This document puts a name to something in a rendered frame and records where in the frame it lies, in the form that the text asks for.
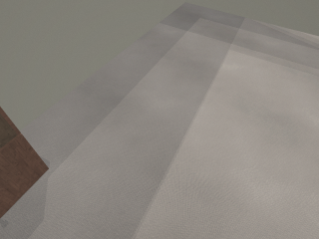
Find cupboard door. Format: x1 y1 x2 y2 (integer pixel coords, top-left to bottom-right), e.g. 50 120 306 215
0 114 18 148

